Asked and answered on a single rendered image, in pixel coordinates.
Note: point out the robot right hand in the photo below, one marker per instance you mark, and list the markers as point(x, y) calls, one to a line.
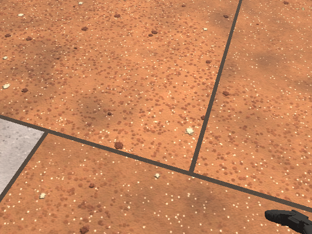
point(293, 219)

